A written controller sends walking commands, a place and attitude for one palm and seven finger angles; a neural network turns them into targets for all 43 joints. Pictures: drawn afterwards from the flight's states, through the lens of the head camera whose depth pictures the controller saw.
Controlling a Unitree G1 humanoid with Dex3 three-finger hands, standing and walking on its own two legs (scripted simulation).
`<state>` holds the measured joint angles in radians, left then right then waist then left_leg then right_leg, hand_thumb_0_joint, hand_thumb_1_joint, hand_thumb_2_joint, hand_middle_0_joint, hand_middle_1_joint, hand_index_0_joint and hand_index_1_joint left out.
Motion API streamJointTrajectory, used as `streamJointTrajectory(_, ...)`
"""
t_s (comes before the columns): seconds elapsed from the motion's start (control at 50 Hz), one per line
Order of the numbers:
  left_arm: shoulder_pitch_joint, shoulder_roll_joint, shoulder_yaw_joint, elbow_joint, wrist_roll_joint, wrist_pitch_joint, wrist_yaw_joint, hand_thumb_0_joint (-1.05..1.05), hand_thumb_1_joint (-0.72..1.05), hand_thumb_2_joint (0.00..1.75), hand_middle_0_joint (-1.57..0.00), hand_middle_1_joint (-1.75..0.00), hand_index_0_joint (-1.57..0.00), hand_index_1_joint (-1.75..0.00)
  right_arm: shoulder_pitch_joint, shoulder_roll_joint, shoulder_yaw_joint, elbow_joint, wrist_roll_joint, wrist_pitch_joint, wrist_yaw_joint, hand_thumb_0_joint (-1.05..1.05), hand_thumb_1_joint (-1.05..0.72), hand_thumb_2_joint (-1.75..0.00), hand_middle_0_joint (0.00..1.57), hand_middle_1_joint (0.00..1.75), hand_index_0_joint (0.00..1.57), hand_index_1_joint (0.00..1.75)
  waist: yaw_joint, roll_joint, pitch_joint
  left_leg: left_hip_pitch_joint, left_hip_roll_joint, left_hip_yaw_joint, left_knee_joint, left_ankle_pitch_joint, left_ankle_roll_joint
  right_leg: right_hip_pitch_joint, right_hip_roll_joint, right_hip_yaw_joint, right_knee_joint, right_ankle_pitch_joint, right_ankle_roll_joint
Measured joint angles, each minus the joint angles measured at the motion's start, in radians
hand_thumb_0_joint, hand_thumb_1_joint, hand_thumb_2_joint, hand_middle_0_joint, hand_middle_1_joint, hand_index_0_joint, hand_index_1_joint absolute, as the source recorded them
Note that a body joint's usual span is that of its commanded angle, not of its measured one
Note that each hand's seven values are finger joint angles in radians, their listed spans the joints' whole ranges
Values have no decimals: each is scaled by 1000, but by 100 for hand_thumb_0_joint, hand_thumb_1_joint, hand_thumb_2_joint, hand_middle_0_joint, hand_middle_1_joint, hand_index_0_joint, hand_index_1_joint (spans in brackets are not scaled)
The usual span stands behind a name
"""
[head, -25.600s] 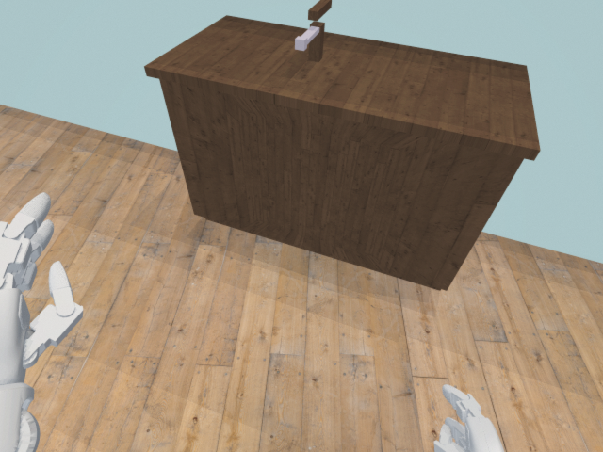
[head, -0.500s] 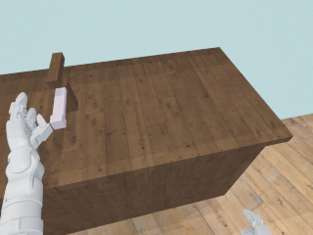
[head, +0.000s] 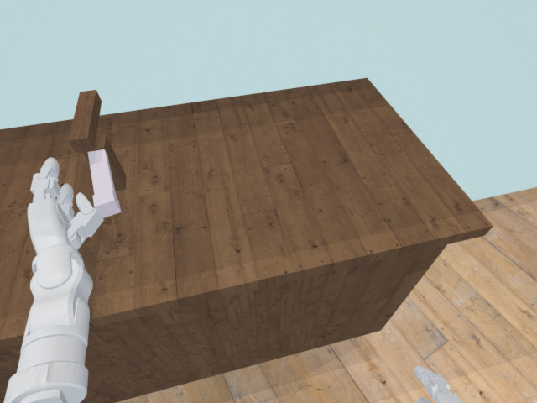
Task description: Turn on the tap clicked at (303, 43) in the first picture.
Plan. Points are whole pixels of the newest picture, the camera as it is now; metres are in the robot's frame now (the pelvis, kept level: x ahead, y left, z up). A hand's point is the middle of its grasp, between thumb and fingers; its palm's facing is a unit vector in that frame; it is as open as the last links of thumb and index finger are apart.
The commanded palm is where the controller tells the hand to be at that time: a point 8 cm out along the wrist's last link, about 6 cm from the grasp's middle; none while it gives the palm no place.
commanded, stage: push the lever round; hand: left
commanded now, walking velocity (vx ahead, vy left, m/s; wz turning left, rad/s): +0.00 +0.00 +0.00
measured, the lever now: (107, 203) +0.37 +0.27 +0.10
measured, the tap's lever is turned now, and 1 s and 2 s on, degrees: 11 32 63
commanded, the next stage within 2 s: none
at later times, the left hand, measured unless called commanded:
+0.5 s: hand (117, 208) +0.37 +0.25 +0.09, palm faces +0.58 -0.82 -0.05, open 7.8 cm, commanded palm +0.32 +0.28 +0.09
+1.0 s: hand (136, 201) +0.38 +0.23 +0.09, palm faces +0.66 -0.75 -0.05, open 7.8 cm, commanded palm +0.33 +0.25 +0.09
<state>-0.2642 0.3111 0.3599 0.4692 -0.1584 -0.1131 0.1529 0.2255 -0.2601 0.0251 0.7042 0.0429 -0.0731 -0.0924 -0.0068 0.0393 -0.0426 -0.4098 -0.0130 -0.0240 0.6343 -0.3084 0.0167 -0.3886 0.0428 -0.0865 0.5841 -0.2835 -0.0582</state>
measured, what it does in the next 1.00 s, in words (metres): stands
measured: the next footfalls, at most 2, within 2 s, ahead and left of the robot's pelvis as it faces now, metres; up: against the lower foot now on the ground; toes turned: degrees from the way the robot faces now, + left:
none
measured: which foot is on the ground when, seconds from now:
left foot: down 0.00-1.00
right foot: down 0.00-1.00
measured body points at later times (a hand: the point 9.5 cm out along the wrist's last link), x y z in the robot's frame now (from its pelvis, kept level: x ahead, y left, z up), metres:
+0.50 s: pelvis +0.01 +0.00 +0.00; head +0.03 -0.01 +0.45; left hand +0.33 +0.29 +0.10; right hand +0.15 -0.25 -0.11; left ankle +0.01 +0.11 -0.73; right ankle +0.01 -0.08 -0.73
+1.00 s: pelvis +0.00 +0.00 +0.00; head +0.02 +0.00 +0.45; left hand +0.34 +0.26 +0.10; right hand +0.15 -0.24 -0.11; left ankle +0.01 +0.11 -0.73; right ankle +0.01 -0.08 -0.73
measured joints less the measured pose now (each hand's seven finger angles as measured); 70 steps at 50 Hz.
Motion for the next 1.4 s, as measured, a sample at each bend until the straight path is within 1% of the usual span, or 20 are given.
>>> streamJointTrajectory(0.12,2,-18,-10,-8,0,-11,20,2,90,90,-15,-15,-15,-15,4,-3,-6,2,-1,1,5,1,-90,-89,21,30,21,30,-1,0,-3,0,1,2,-1,-1,-1,-2,1,2,1,-1,-1)
streamJointTrajectory(0.38,-1,-70,-34,-42,29,16,130,1,90,90,-15,-15,-15,-15,-15,6,-10,-2,-14,20,14,1,-90,-89,20,30,21,30,-2,-3,-12,4,2,1,-2,-5,-2,2,2,2,0,-6,-2)
streamJointTrajectory(0.5,2,-102,-61,-68,46,25,185,2,91,90,-15,-15,-15,-15,-25,10,-13,-3,-20,26,19,1,-90,-89,20,30,21,30,2,-1,-14,6,0,0,-1,-8,-2,5,0,1,1,-9,0)
streamJointTrajectory(0.6,-20,-127,-83,-67,62,42,233,1,91,90,-15,-15,-15,-15,-36,15,-11,2,-26,35,18,1,-90,-89,20,30,21,30,3,-3,-14,6,-4,-4,0,-7,-1,6,-3,-3,4,-11,1)
streamJointTrajectory(0.82,-43,-155,-93,-59,91,76,323,1,90,90,-15,-15,-15,-15,-46,25,-14,3,-36,64,23,1,-90,-89,21,30,21,30,-3,-7,-22,6,-2,-2,2,-8,0,8,-2,-1,1,-8,3)
streamJointTrajectory(1.0,-90,-199,-129,-38,121,84,413,2,92,90,-15,-15,-15,-15,-48,27,-25,25,-49,71,29,1,-90,-89,20,30,21,30,-1,-6,-21,-3,-7,-4,9,-6,2,-1,-7,-3,8,-9,5)
streamJointTrajectory(1.1,-118,-222,-137,-17,136,97,460,2,92,90,-15,-15,-15,-15,-50,35,-27,33,-55,79,35,1,-90,-89,20,30,21,30,-3,-7,-24,-4,-7,-2,8,-5,1,-3,-7,-1,9,-7,5)
streamJointTrajectory(1.26,-176,-244,-133,38,159,109,526,2,92,90,-15,-15,-15,-15,-57,46,-29,45,-67,86,44,1,-90,-89,20,30,21,30,-10,-7,-27,-11,-4,-3,8,-2,-1,-10,-4,-2,8,-4,2)
streamJointTrajectory(1.4,-217,-260,-127,81,174,106,573,2,92,90,-15,-15,-15,-15,-53,49,-36,54,-77,89,54,1,-90,-89,20,30,21,30,-12,-9,-35,-23,-1,-5,10,-2,-5,-22,-1,-5,11,-5,-2)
